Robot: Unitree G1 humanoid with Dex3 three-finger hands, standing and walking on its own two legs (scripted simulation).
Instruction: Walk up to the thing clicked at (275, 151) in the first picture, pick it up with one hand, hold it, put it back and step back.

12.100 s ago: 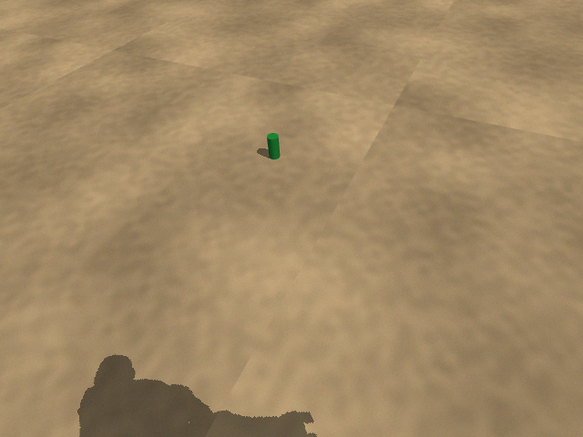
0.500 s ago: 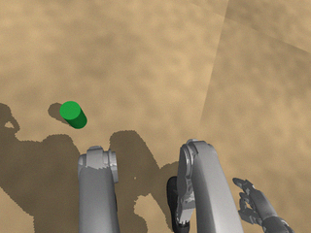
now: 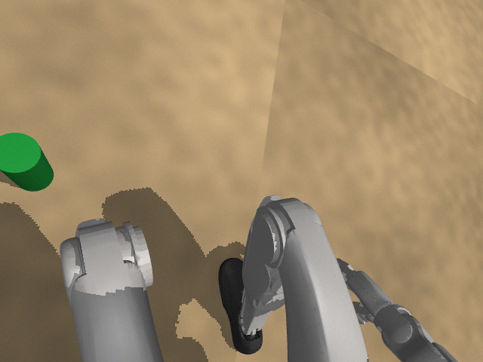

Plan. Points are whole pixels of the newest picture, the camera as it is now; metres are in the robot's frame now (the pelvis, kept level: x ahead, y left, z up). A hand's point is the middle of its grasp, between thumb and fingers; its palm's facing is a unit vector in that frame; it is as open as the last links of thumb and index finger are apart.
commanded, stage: close in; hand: left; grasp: from the side
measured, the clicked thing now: (26, 165) +0.44 +0.29 -0.24
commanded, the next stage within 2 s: rest palm in 0.70 s
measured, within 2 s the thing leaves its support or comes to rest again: leaves its support in 1.72 s
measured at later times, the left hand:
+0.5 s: hand (1, 189) +0.39 +0.31 -0.19, palm faces +0.23 -0.97 +0.01, open 17.6 cm
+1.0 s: hand (26, 183) +0.40 +0.28 -0.22, palm faces +0.29 -0.96 +0.01, open 16.2 cm
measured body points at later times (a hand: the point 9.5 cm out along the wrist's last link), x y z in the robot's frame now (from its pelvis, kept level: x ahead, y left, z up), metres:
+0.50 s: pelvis -0.01 +0.01 -0.03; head +0.21 +0.19 +0.32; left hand +0.37 +0.36 -0.19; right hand +0.16 -0.24 -0.06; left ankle +0.08 +0.13 -0.27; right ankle +0.12 -0.12 -0.27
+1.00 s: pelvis -0.01 +0.02 -0.03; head +0.22 +0.20 +0.30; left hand +0.38 +0.33 -0.21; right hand +0.14 -0.23 -0.06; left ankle +0.08 +0.13 -0.27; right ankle +0.12 -0.12 -0.27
